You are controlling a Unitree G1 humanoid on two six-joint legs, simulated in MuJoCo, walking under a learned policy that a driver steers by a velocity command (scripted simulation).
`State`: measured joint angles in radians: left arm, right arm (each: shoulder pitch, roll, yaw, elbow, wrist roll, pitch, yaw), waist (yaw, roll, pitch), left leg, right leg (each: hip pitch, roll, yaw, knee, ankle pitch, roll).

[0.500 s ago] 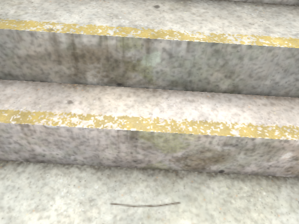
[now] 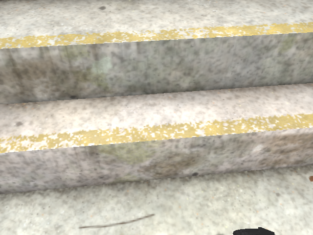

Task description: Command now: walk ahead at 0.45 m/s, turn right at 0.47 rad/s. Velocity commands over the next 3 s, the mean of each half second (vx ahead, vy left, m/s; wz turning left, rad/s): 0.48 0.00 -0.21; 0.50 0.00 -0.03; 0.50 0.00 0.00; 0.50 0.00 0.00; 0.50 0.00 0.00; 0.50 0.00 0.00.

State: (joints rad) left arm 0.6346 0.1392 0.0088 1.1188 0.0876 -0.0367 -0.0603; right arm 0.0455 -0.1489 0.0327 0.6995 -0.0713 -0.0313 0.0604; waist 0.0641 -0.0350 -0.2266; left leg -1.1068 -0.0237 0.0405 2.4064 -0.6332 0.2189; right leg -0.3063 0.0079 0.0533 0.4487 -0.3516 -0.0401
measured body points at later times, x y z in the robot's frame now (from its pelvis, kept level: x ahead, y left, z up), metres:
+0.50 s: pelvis +0.04 +0.05 +0.12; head +0.03 +0.05 +0.57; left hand +0.11 +0.30 -0.02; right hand +0.09 -0.20 -0.02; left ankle +0.07 +0.15 -0.56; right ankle +0.04 -0.08 -0.40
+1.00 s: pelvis +0.04 -0.05 +0.00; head +0.09 -0.07 +0.45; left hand -0.11 +0.17 -0.11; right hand +0.32 -0.17 -0.07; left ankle +0.02 +0.05 -0.37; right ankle -0.04 -0.10 -0.74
